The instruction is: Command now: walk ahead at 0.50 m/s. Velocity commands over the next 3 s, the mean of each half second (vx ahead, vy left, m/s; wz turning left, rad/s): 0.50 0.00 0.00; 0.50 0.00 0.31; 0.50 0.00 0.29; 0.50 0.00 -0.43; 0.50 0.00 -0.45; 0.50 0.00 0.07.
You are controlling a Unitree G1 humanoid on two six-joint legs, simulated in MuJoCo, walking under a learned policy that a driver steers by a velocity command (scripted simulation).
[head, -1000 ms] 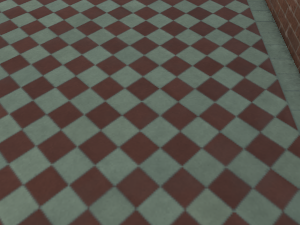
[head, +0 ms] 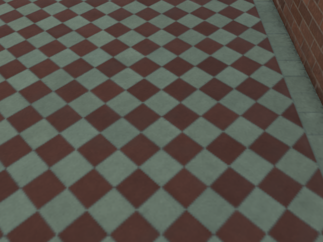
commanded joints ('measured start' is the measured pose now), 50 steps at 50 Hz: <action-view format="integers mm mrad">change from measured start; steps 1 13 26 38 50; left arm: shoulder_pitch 15 38 -274 59 -151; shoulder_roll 161 131 75 293 147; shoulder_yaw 29 14 26 85 46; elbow -34 -43 -139 -110 -100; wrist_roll -9 -29 -7 6 19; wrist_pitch -9 -20 11 -29 -30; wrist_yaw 10 0 6 -7 15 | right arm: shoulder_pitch -108 324 219 287 153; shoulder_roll -29 -170 -122 -67 -39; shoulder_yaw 5 -35 -7 7 -25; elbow -70 20 34 20 -69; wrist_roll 5 6 -7 -17 17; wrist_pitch -12 -25 -31 10 43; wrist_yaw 12 32 0 -13 -2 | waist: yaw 2 -178 -88 92 -68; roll -90 157 23 -112 -95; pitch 65 -311 41 -302 27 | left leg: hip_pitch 37 1064 541 385 -24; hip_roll -32 225 45 -71 24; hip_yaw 39 -603 -30 5 -64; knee -124 -424 -636 166 286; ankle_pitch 100 -360 12 -83 -146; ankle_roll -3 280 190 67 16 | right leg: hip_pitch -50 -680 -621 245 -86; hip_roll -252 -61 -200 -336 -352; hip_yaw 114 179 79 298 55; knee -102 1115 519 309 -89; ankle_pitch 197 -390 261 152 181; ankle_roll -125 21 64 -72 -111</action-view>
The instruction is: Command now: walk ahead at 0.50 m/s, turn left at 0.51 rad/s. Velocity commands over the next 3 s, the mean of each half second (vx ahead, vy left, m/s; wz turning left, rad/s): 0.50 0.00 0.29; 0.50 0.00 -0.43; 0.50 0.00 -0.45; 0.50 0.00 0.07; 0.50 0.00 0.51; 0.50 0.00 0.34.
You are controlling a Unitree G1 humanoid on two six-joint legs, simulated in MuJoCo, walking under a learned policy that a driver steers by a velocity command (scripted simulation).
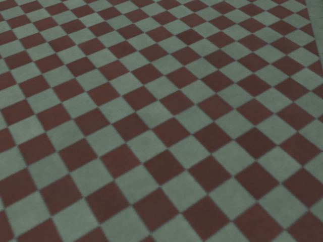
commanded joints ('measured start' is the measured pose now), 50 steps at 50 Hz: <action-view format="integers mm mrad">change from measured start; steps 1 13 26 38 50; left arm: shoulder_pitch -61 7 -71 -300 -65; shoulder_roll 142 233 94 65 139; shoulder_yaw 29 51 22 -2 31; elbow -61 -33 -65 -204 -224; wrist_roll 2 -46 -48 -39 -27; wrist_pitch -14 47 49 37 27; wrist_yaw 16 21 8 -64 -18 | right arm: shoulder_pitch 9 24 44 125 0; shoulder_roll -14 -94 -74 -120 -94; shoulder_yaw -2 -30 -11 -16 -2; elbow -59 -124 -47 1 -124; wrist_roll -7 -11 -54 -28 -36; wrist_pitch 2 -1 -82 -34 -92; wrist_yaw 11 62 13 -21 -1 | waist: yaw -36 -143 -32 -83 -56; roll -101 -122 -8 21 -55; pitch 17 -70 1 63 -62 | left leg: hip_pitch -63 366 515 798 45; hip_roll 41 -155 119 160 3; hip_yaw -44 176 -2 247 -29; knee -106 -518 -944 -814 48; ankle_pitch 146 81 288 728 -113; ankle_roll -12 116 175 90 -55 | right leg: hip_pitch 14 194 -559 -565 -18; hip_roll -288 -292 -168 -54 -180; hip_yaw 129 -80 287 85 514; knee -194 248 720 301 -79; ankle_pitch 196 822 69 130 240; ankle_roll -136 -55 22 -46 -281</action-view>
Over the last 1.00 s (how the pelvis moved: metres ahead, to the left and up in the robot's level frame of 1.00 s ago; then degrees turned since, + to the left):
0.57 0.01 0.00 11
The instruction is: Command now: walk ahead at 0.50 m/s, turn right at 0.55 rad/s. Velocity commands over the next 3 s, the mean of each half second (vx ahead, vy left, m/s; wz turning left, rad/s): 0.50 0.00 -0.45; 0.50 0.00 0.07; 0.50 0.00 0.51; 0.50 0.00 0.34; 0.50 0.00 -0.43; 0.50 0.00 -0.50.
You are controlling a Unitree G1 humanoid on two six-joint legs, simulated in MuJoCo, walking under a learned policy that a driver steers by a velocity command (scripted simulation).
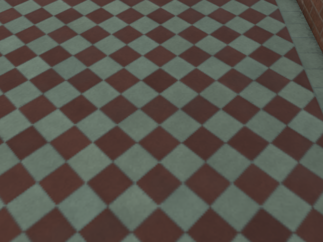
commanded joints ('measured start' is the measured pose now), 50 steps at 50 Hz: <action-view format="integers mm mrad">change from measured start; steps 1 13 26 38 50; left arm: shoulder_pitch -24 102 -5 -206 -16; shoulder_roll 122 147 54 79 84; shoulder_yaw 22 33 -13 -15 4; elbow -88 -87 -173 -243 -113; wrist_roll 3 -7 6 -5 30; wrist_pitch -19 15 -9 -36 -61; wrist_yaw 18 51 31 -5 16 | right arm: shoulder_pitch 26 -171 97 208 132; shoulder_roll -104 -131 -129 -201 -80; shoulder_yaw -31 -26 -21 -32 -14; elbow -68 -156 -45 28 -44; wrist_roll -17 5 -5 23 22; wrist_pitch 7 -17 0 55 83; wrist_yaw -8 26 22 9 6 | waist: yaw -44 13 -32 -50 -34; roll -23 -137 84 93 -88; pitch -84 -76 -63 -21 -50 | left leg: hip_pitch -130 45 345 424 -207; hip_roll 50 -59 162 176 74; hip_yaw -12 -10 -211 -93 -57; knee -121 -717 -1017 -916 -56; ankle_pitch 58 341 338 510 159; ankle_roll -36 -18 233 157 -5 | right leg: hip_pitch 108 167 -380 -149 160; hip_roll -268 -253 -217 -135 -378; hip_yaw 318 385 75 -1 100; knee -233 -50 537 36 -314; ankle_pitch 257 68 -112 83 148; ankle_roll -203 -76 97 65 -83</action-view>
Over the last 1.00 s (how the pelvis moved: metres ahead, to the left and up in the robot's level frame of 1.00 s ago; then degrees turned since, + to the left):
0.57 0.05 -0.01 -9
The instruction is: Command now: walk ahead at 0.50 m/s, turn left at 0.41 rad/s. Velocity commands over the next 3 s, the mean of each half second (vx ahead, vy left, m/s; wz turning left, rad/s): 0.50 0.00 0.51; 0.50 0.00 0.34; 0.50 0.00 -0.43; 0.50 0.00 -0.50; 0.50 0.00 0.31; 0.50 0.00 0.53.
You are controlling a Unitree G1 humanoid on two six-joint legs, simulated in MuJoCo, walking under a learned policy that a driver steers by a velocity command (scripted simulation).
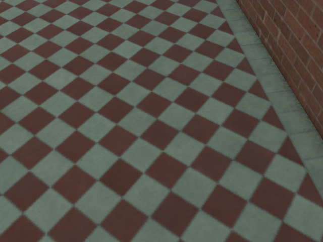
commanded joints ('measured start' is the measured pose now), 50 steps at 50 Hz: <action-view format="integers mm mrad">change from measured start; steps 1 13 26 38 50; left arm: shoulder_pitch -37 67 -42 -259 11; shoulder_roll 116 212 145 150 147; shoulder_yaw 33 65 29 24 22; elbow -39 41 -78 -145 -61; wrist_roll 7 -28 1 -22 -22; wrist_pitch -30 26 -14 -36 -2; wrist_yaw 9 38 25 -10 1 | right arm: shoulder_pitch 15 -267 -51 80 -49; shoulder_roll -31 -20 -107 -127 -43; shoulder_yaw -13 0 -43 -51 -6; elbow -64 -212 -206 -161 -240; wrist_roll -4 -9 -23 -10 -45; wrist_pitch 12 6 -20 7 -47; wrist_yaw -2 64 13 -19 -4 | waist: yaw -25 45 16 -51 -2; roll -117 -104 -20 76 -155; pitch -2 70 -60 -23 -30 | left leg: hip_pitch -128 -106 380 428 -63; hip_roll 58 -21 84 64 -27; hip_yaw -66 111 -293 -337 -15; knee -27 -492 -901 -745 -187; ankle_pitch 109 193 383 177 -48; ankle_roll -15 66 311 191 -9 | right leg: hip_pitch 75 321 -388 -228 74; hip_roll -286 -314 -131 -26 -184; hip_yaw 177 -84 180 179 496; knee -240 -129 685 122 -162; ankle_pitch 204 537 -126 153 100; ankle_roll -152 -83 83 66 -207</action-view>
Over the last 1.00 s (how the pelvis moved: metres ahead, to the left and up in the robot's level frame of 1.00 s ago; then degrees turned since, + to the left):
0.53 -0.07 0.01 -8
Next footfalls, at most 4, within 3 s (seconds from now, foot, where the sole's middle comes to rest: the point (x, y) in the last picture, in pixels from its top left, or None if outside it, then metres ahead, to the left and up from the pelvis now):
0.34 left None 0.33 0.17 -0.78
0.82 right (160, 205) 0.65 0.07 -0.78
1.26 left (95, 186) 0.75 0.37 -0.78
1.74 right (147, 130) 1.07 0.14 -0.78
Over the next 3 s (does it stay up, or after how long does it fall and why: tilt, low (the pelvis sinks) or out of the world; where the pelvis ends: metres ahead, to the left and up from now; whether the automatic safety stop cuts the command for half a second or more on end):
stays up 1.62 0.28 0.00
